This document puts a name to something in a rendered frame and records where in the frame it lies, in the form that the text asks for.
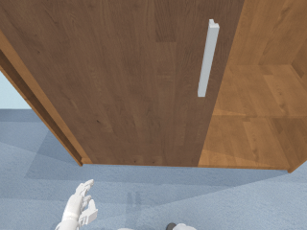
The wardrobe door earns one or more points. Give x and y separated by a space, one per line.
124 74
26 75

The handle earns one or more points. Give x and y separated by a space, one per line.
209 50

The left robot hand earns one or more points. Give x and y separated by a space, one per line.
76 203

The robot left forearm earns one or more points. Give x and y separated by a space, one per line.
68 224

